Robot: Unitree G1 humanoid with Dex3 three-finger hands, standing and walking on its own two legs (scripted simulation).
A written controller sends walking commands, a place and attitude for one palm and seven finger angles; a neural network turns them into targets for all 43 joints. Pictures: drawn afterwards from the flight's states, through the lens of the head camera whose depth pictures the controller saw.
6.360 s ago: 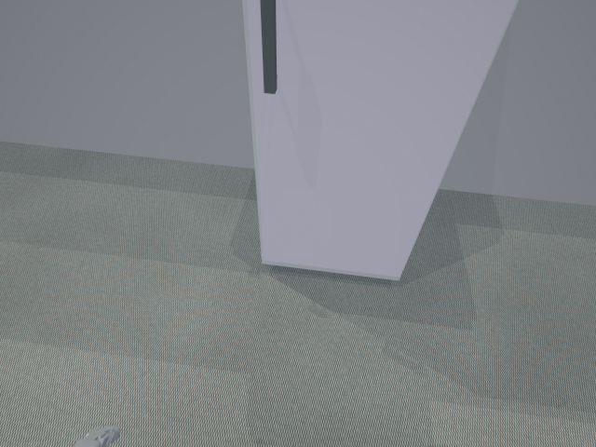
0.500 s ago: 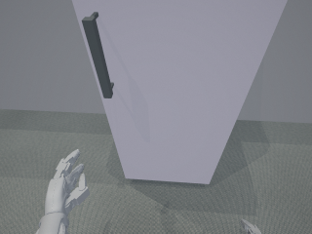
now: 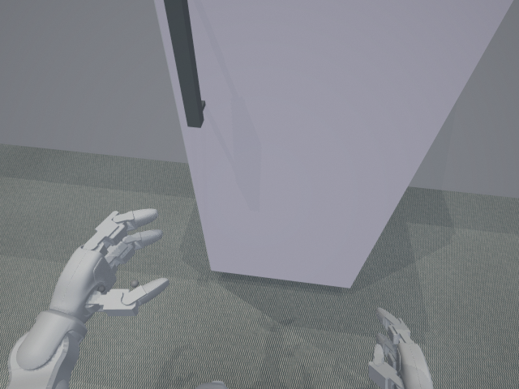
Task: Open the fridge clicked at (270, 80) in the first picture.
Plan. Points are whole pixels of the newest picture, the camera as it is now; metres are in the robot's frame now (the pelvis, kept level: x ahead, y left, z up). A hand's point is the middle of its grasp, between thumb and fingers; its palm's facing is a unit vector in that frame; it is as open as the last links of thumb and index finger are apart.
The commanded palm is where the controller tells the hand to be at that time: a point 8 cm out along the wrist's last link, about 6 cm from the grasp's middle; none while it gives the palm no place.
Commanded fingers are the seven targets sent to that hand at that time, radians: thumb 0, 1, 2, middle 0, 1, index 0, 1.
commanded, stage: raise the hand to about handle height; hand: left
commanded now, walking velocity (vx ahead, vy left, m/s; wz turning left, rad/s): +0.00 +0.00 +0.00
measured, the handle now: (189, 55) +0.58 +0.17 +0.22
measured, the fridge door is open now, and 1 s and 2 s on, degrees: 0 0 0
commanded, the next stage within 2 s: move the hooked fingers beside the handle in 1.40 s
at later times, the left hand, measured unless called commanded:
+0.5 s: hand (57, 212) +0.27 +0.26 +0.19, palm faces +0.04 -0.99 -0.11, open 13.1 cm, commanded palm +0.23 +0.30 +0.19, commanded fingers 0.00 -0.50 0.30 -0.30 -1.20 -0.30 -1.20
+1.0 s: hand (30, 141) +0.31 +0.28 +0.26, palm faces +0.04 -0.99 -0.12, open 14.0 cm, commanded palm +0.26 +0.31 +0.25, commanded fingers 0.00 -0.50 0.30 -0.30 -1.20 -0.30 -1.20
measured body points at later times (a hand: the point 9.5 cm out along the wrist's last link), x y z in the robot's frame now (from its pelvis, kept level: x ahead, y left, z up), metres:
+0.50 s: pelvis +0.02 +0.01 +0.03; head +0.00 +0.01 +0.48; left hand +0.26 +0.31 +0.19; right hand +0.22 -0.22 -0.02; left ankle +0.03 +0.11 -0.70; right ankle +0.02 -0.12 -0.70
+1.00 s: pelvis +0.02 -0.01 +0.04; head +0.00 -0.04 +0.49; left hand +0.30 +0.33 +0.26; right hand +0.22 -0.23 -0.03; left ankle +0.03 +0.11 -0.70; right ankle +0.02 -0.12 -0.70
